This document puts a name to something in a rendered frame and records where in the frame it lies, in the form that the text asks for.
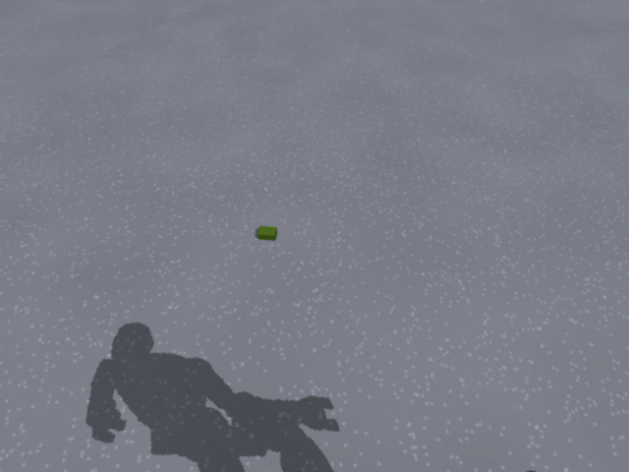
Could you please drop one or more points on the small box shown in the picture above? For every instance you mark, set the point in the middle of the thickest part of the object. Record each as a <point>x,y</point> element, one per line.
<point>267,233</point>

